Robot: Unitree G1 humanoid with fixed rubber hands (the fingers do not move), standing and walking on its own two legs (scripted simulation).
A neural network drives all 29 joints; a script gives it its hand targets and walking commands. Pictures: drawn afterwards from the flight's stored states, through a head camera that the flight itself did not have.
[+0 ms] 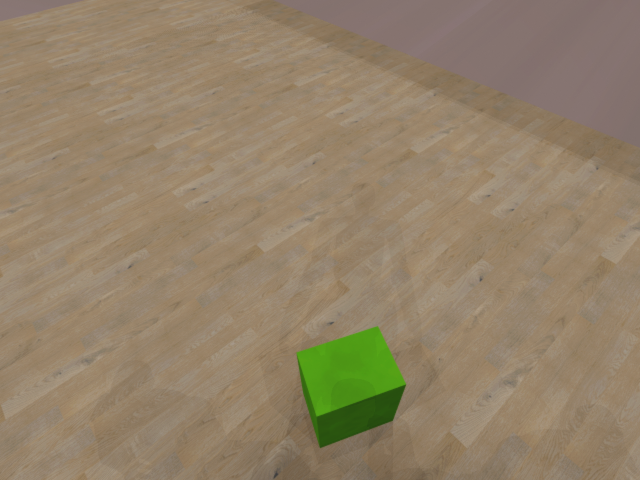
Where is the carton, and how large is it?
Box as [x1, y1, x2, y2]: [296, 326, 405, 447]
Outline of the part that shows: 377,326 296,352 303,393 320,447 390,421 393,418 405,383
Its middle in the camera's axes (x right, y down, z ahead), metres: +0.08 +0.41 +1.10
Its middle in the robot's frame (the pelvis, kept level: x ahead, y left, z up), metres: +0.47 -0.03 -0.63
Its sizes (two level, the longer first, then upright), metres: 0.234 0.171 0.292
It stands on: the floor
